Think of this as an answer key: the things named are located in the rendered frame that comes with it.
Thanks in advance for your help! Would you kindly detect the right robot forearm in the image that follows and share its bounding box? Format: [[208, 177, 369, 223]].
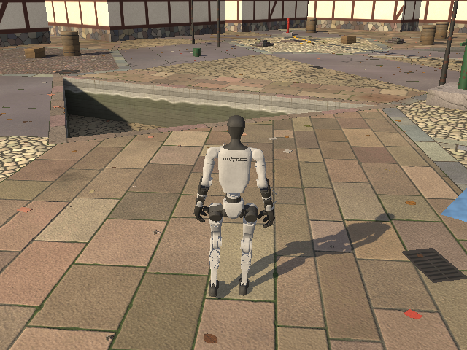
[[260, 178, 274, 211]]

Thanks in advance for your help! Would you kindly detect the robot right hand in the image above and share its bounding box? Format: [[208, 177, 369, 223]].
[[258, 209, 275, 228]]

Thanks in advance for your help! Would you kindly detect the robot right upper arm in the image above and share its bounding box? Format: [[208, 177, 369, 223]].
[[250, 147, 268, 189]]

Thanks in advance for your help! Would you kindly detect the robot left hand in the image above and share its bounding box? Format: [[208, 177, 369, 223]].
[[194, 206, 209, 222]]

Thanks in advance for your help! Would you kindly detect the left robot forearm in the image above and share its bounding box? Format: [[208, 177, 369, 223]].
[[195, 176, 209, 207]]

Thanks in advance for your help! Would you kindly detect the robot right shin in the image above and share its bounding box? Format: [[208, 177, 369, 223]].
[[241, 241, 252, 286]]

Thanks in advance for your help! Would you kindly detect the robot right thigh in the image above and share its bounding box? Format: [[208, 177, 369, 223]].
[[240, 203, 258, 253]]

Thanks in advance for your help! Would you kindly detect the robot left upper arm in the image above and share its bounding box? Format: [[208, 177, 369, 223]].
[[201, 147, 220, 187]]

